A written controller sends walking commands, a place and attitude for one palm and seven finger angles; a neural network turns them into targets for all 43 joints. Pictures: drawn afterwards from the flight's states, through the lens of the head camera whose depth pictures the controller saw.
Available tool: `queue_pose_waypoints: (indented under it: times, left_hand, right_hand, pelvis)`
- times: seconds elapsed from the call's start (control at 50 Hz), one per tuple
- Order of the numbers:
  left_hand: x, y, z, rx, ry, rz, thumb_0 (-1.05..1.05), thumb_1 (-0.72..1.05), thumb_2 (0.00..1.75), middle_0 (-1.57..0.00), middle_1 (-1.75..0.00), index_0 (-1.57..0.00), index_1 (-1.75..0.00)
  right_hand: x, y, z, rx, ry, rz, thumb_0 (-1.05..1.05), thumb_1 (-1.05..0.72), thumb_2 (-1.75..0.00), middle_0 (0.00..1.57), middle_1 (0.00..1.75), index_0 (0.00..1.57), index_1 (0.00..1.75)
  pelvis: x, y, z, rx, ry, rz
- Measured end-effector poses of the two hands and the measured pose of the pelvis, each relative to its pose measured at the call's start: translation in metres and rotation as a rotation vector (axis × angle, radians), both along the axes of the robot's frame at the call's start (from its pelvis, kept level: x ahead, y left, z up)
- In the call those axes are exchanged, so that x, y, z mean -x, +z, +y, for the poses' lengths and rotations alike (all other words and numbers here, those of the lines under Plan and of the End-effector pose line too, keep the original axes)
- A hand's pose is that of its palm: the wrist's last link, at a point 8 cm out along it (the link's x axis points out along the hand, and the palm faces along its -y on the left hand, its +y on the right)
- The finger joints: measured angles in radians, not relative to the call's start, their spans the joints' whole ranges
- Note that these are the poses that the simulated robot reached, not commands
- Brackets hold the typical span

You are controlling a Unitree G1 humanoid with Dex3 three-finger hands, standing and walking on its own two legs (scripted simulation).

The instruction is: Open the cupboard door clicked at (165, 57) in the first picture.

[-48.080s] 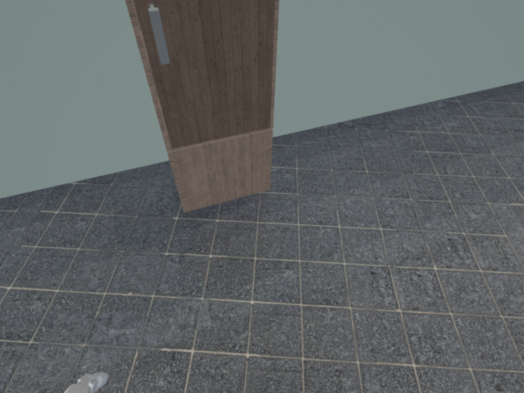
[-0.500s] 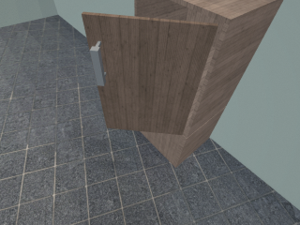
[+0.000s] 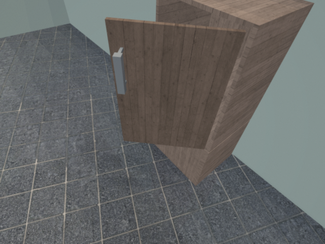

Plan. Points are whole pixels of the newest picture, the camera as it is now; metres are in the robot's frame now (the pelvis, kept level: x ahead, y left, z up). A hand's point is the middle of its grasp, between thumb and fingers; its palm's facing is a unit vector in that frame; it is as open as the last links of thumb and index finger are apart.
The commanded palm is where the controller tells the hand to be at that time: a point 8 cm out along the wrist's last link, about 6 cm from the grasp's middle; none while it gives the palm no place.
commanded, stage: raise the hand with hooked fingers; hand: left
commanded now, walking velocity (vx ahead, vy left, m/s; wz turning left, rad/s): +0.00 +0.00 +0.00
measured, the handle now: (121, 71) +0.62 +0.18 +0.09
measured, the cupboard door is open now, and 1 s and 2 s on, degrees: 44 44 44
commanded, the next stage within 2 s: none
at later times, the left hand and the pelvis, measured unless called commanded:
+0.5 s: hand out of the picture +0.14 +0.19 -0.05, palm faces +0.01 -1.00 +0.01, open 8.7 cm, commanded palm +0.13 +0.25 -0.02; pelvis -0.03 -0.03 -0.07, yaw +1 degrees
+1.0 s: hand (63, 189) +0.22 +0.24 +0.04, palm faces +0.05 -1.00 -0.07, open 11.7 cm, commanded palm +0.19 +0.28 +0.04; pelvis +0.01 -0.01 -0.05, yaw +1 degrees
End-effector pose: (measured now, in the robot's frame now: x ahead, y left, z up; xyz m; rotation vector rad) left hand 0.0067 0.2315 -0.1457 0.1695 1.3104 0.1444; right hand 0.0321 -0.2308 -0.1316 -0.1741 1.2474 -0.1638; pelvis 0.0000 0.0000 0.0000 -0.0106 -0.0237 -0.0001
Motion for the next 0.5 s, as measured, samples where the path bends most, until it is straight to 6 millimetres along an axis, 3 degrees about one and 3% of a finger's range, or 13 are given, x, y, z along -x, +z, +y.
queue_pose_waypoints:
  times: [0.08,0.1,0.16,0.24,0.3,0.34,0.38,0.46,0.5]
  left_hand:
    - [0.008,0.0,0.003,-0.008,-0.001,0.012,0.0,0.9,0.89,-0.2,-0.3,-0.2,-0.3]
    - [0.001,0.006,0.004,0.0,0.054,-0.032,0.01,0.9,0.89,-0.2,-0.3,-0.2,-0.3]
    - [-0.056,0.063,0.013,-0.05,0.112,-0.461,0.02,0.89,0.89,-0.2,-0.3,-0.2,-0.31]
    - [-0.126,0.145,0.01,-0.053,0.084,-0.964,0.02,0.85,0.87,-0.2,-0.33,-0.2,-0.33]
    - [-0.158,0.17,0.003,-0.004,-0.02,-1.229,0.01,0.8,0.85,-0.2,-0.36,-0.2,-0.37]
    - [-0.164,0.165,-0.002,0.057,-0.106,-1.319,0.01,0.76,0.83,-0.2,-0.39,-0.21,-0.39]
    - [-0.16,0.145,-0.007,0.126,-0.189,-1.314,0.0,0.72,0.82,-0.21,-0.41,-0.21,-0.42]
    - [-0.128,0.1,0.0,0.205,-0.187,-1.162,0.0,0.63,0.78,-0.22,-0.47,-0.22,-0.47]
    - [-0.11,0.095,0.01,0.18,-0.117,-1.133,0.01,0.58,0.76,-0.22,-0.5,-0.23,-0.5]
  right_hand:
    - [-0.001,0.002,-0.002,0.006,0.007,-0.003,0.0,-0.91,-0.9,0.2,0.3,0.2,0.3]
    - [-0.005,0.004,-0.004,0.012,0.002,-0.034,0.0,-0.91,-0.9,0.2,0.3,0.2,0.3]
    - [-0.026,0.015,-0.007,0.048,0.032,-0.24,0.01,-0.91,-0.9,0.2,0.3,0.2,0.3]
    - [-0.067,0.025,-0.01,0.045,0.068,-0.477,0.01,-0.91,-0.9,0.2,0.3,0.2,0.3]
    - [-0.095,0.032,-0.015,0.043,0.096,-0.608,0.01,-0.91,-0.9,0.2,0.3,0.2,0.3]
    - [-0.11,0.037,-0.02,0.047,0.114,-0.673,0.01,-0.91,-0.9,0.2,0.3,0.2,0.3]
    - [-0.122,0.04,-0.027,0.056,0.134,-0.72,0.01,-0.91,-0.9,0.2,0.3,0.2,0.3]
    - [-0.14,0.046,-0.039,0.098,0.166,-0.769,0.01,-0.91,-0.9,0.2,0.3,0.2,0.3]
    - [-0.146,0.046,-0.042,0.119,0.18,-0.77,0.01,-0.91,-0.9,0.2,0.3,0.2,0.3]
  pelvis:
    - [0.003,0.0,0.0,0.005,-0.001,-0.003]
    - [0.004,-0.001,0.001,0.008,0.005,-0.005]
    - [0.008,-0.005,0.0,-0.007,0.02,-0.002]
    - [0.018,-0.012,-0.001,-0.001,0.051,0.012]
    - [0.026,-0.025,-0.007,0.0,0.04,0.069]
    - [0.03,-0.037,-0.013,-0.001,0.023,0.103]
    - [0.033,-0.048,-0.019,0.002,0.018,0.121]
    - [0.031,-0.064,-0.028,0.011,0.021,0.145]
    - [0.027,-0.067,-0.031,0.022,0.027,0.148]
